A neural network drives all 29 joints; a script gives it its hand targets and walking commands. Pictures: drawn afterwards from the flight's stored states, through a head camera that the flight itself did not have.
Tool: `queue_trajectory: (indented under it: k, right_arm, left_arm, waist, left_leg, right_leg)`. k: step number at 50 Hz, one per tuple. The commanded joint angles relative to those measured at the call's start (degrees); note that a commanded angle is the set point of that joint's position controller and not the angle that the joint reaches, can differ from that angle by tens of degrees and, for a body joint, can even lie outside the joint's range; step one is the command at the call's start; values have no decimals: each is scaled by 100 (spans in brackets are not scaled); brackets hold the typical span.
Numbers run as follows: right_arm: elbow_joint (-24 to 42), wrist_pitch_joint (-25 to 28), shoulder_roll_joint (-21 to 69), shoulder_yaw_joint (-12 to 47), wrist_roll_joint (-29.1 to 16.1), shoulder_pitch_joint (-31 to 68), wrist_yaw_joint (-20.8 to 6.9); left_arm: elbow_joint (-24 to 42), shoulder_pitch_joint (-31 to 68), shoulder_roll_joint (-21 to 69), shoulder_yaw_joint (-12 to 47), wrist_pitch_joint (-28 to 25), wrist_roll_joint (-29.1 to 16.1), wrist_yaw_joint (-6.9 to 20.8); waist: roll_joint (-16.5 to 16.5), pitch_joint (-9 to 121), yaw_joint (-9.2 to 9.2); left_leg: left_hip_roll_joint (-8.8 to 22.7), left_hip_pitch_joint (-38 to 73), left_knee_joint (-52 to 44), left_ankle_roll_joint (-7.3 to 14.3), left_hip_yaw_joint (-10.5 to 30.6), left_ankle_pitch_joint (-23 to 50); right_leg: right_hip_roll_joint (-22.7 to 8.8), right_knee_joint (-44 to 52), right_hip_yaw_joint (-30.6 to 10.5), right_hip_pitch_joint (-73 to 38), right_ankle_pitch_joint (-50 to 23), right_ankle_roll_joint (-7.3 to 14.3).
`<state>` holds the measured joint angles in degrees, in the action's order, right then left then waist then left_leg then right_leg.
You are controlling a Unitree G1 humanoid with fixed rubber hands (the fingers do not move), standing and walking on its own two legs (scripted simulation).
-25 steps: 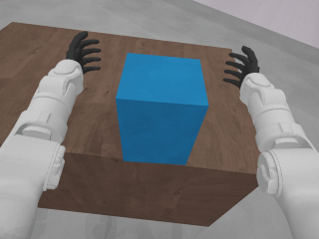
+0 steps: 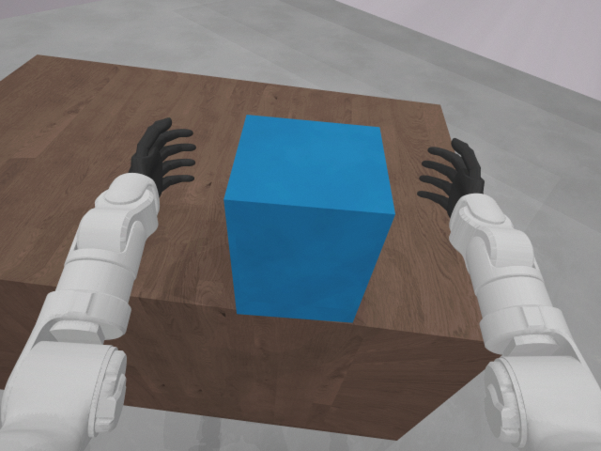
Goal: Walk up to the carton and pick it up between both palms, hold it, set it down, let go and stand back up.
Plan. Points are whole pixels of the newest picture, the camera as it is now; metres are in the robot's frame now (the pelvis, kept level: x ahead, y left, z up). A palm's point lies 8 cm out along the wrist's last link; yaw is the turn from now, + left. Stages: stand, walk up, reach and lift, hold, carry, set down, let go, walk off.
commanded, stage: let go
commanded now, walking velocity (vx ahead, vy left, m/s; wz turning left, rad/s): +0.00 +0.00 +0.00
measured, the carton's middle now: (303, 226) +0.44 -0.03 +0.06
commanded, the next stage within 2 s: stand in 0.78 s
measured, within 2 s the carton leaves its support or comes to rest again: neither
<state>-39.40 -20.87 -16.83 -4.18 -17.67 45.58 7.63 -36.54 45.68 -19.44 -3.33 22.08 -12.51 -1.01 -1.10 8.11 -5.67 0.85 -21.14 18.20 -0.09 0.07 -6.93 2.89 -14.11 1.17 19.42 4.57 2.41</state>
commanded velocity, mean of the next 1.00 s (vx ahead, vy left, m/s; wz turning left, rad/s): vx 0.00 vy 0.00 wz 0.00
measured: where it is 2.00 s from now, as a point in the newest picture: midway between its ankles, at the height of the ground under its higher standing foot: outside the picture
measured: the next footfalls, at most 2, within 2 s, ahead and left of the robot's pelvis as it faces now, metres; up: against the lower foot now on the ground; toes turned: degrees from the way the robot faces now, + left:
none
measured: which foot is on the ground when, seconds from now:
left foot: down 0.00-1.00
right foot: down 0.00-1.00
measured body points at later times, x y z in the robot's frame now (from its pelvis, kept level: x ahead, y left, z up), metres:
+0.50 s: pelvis -0.01 +0.00 +0.00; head +0.00 +0.02 +0.45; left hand +0.38 +0.18 +0.09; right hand +0.36 -0.23 +0.11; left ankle +0.01 +0.12 -0.75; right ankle +0.01 -0.09 -0.75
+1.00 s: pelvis +0.06 +0.00 +0.00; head +0.04 +0.01 +0.45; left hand +0.15 +0.28 -0.12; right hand +0.26 -0.25 -0.01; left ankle +0.02 +0.12 -0.75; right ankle +0.02 -0.10 -0.75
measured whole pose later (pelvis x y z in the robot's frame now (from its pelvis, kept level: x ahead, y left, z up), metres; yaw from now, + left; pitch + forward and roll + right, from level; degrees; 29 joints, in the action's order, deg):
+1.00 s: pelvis +0.06 +0.00 +0.00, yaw -2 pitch +6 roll +0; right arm -26.0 11.1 -16.5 -2.1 4.5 -10.7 -4.5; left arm -44.5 -20.8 -18.0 -2.1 -1.8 5.7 4.6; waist 0.5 9.9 -1.3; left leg 1.3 -12.2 21.4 -0.3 -1.7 -14.7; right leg 2.3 -19.9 0.0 12.2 13.4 1.8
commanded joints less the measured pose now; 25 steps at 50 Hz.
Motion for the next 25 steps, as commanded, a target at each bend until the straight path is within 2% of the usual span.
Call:
queue_trajectory:
  k: [1,2,3,4,5,6,7,9,10,11,12,13,14,15,16,17,18,19,20,21,22,23,24,25]
  right_arm:
    - [1605,321,-1067,-224,42,2622,-9]
    - [1440,286,-980,-247,41,2395,-25]
    - [1519,238,-1055,-272,71,2523,7]
    - [1512,229,-946,-211,31,2251,39]
    - [1683,302,-993,-248,0,1700,62]
    - [2055,394,-965,-237,-26,1613,61]
    - [2146,422,-973,-328,24,1590,60]
    - [2214,384,-944,-351,11,1466,-2]
    - [2300,358,-921,-477,72,1808,-28]
    - [2199,354,-784,-446,106,1526,-66]
    - [2160,375,-757,-474,155,1525,-102]
    - [2222,415,-823,-493,131,1540,-129]
    - [2407,496,-967,-560,132,1500,-154]
    - [2156,556,-918,-638,192,1116,-156]
    - [2311,576,-996,-584,214,1660,-170]
    - [2137,596,-823,-484,198,731,-178]
    - [2310,653,-762,-373,140,701,-199]
    - [2317,688,-768,-413,186,837,-178]
    - [2338,709,-712,-437,238,814,-172]
    - [2426,734,-611,-394,227,876,-173]
    - [2419,779,-514,-354,236,474,-196]
    - [2556,846,-599,-345,224,515,-214]
    - [2527,900,-611,-360,238,494,-226]
    - [2446,956,-650,-438,311,222,-206]
  left_arm:
    - [1728,2703,-765,-265,-238,75,-18]
    - [1613,2507,-698,-238,-161,146,8]
    - [1545,2578,-791,-368,-86,116,30]
    - [1497,2195,-749,-337,-38,149,68]
    - [1868,1683,-627,-342,-51,235,94]
    - [2276,1587,-557,-226,-88,245,113]
    - [2420,1522,-528,-290,-100,246,115]
    - [2624,1545,-585,-238,-88,232,110]
    - [2670,1861,-624,-226,-117,118,87]
    - [2596,1553,-509,-207,-123,158,54]
    - [2604,1611,-534,-208,-174,158,26]
    - [2615,1635,-508,-147,-236,98,-10]
    - [2843,1507,-545,-129,-324,55,-94]
    - [2689,1173,-394,-38,-360,112,-116]
    - [2529,1640,-517,-44,-409,-30,-99]
    - [2563,829,-345,-72,-416,111,-108]
    - [2587,714,-275,-78,-446,89,-47]
    - [2569,801,-376,-147,-484,130,-5]
    - [2601,876,-434,-192,-563,166,4]
    - [2480,914,-554,-206,-650,129,0]
    - [2428,445,-367,-152,-724,181,-17]
    - [2440,494,-433,-182,-829,89,-31]
    - [2507,518,-388,-137,-933,76,-61]
    - [2378,196,-338,-189,-956,166,-84]
  waist:
    - [427,3439,67]
    - [366,3177,20]
    - [277,3046,24]
    - [101,2668,48]
    - [136,2716,53]
    - [269,2877,57]
    - [320,2738,51]
    - [477,2601,86]
    - [540,2561,76]
    - [414,2305,90]
    - [447,2276,111]
    - [407,2165,46]
    - [503,2370,82]
    - [589,2340,-1]
    - [392,2461,40]
    - [402,2335,36]
    - [270,2280,100]
    - [189,2203,125]
    - [168,2134,122]
    - [177,2140,205]
    - [234,2033,226]
    - [159,2104,265]
    - [311,2059,276]
    - [301,2009,269]
  left_leg:
    - [-105,1605,218,85,145,1981]
    - [-49,1652,205,67,174,1798]
    - [-92,1457,165,108,132,1445]
    - [-80,1284,104,176,105,1275]
    - [-63,1450,43,181,101,1544]
    - [-78,1663,78,161,127,1716]
    - [-95,1745,150,107,127,1908]
    - [-84,1767,155,11,116,1577]
    - [-116,1430,140,43,70,1217]
    - [-60,1299,63,74,78,888]
    - [-52,1199,-15,107,82,596]
    - [-29,1224,-26,103,96,612]
    - [-22,1338,-13,73,47,586]
    - [-3,1457,55,25,68,865]
    - [-52,1347,102,50,60,536]
    - [-18,1463,79,72,35,731]
    - [-6,1446,56,96,107,790]
    - [-80,1361,104,122,113,666]
    - [-59,1223,-2,135,124,332]
    - [-59,1071,-22,205,81,270]
    - [-27,1093,-22,190,71,322]
    - [-18,1171,-50,175,116,359]
    - [-29,1183,-23,141,87,397]
    - [-6,1255,-20,102,69,385]
  right_leg:
    - [-135,-432,-203,-1727,-2811,-95]
    - [-120,-383,-191,-1663,-2611,-28]
    - [-145,-340,-198,-1735,-2323,-58]
    - [-161,-301,-211,-1817,-2223,-93]
    - [-161,-312,-221,-1995,-2446,-104]
    - [-107,-354,-211,-2023,-2544,-92]
    - [-48,-348,-199,-1860,-2535,-79]
    - [-47,-265,-159,-1687,-2101,-14]
    - [-81,-288,-156,-1533,-1776,-45]
    - [-129,-252,-182,-1567,-1517,-23]
    - [-152,-274,-161,-1513,-1237,-46]
    - [-148,-295,-139,-1401,-1265,-32]
    - [-121,-298,-163,-1475,-1223,-21]
    - [-125,-315,-140,-1438,-1388,3]
    - [-112,-304,-93,-1325,-1125,-22]
    - [-139,-323,-170,-1573,-1383,-9]
    - [-139,-304,-162,-1718,-1487,8]
    - [-148,-341,-181,-1734,-1499,-55]
    - [-165,-288,-223,-1703,-1180,-40]
    - [-212,-331,-237,-1670,-1123,-89]
    - [-232,-332,-280,-1723,-1116,-44]
    - [-207,-329,-232,-1646,-1148,-40]
    - [-202,-338,-237,-1603,-1110,-21]
    - [-219,-271,-245,-1657,-1029,-18]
